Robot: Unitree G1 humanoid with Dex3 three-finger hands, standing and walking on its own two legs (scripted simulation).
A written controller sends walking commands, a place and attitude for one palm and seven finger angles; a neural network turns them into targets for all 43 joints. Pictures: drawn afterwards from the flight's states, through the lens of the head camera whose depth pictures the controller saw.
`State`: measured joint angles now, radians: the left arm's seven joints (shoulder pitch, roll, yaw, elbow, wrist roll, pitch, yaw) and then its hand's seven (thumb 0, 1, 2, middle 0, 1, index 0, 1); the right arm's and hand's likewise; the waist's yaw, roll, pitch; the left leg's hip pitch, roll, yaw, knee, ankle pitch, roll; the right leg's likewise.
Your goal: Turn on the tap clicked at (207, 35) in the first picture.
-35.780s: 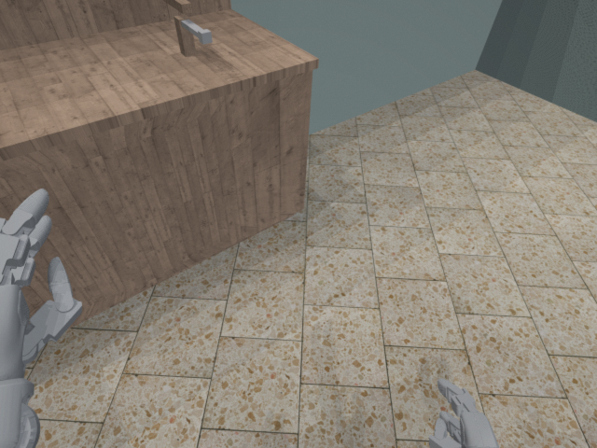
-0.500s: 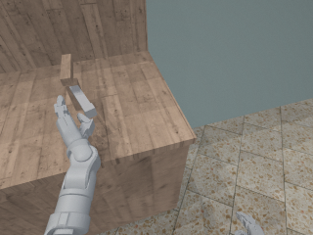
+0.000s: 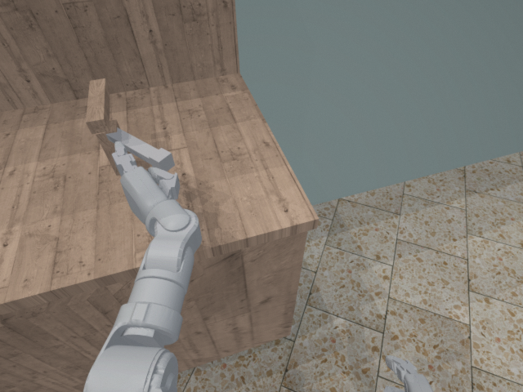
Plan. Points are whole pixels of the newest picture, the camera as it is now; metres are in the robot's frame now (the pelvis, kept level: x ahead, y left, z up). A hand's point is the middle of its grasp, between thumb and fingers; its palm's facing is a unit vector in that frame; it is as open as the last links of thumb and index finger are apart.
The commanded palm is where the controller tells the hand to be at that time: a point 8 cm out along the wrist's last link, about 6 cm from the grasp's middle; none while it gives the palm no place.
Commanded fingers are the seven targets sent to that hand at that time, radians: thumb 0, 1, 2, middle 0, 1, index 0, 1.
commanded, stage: push the lever round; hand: left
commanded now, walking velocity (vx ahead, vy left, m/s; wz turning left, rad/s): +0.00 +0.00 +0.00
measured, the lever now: (162, 161) +0.45 +0.19 +0.12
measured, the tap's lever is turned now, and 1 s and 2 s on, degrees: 37 66 85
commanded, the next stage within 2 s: lift the hand up off the lever in 1.48 s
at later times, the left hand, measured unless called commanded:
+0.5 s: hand (191, 170) +0.44 +0.14 +0.10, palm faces +0.75 -0.65 -0.13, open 7.7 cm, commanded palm +0.40 +0.16 +0.11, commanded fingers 0.00 0.90 0.90 -0.15 -0.15 -0.15 -0.15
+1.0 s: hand (205, 156) +0.48 +0.12 +0.11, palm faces +0.79 -0.59 -0.16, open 8.1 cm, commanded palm +0.43 +0.14 +0.11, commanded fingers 0.00 0.90 0.90 -0.15 -0.15 -0.15 -0.15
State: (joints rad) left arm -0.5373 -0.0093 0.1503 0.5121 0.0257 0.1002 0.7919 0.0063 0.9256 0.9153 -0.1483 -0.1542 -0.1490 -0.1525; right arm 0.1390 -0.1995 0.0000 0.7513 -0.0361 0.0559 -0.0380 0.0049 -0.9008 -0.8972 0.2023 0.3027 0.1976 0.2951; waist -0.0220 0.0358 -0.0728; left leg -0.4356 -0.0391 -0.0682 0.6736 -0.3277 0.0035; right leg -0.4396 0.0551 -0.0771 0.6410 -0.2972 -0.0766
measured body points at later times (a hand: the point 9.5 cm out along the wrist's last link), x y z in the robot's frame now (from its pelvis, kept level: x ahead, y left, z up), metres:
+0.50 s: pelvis +0.01 -0.01 +0.00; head +0.04 -0.03 +0.44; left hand +0.40 +0.17 +0.11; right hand +0.13 -0.26 -0.13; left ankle +0.01 +0.12 -0.72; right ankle +0.02 -0.07 -0.72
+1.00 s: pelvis +0.01 -0.02 -0.01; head +0.06 -0.04 +0.43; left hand +0.43 +0.15 +0.12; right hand +0.09 -0.26 -0.15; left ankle +0.01 +0.12 -0.72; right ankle +0.02 -0.07 -0.72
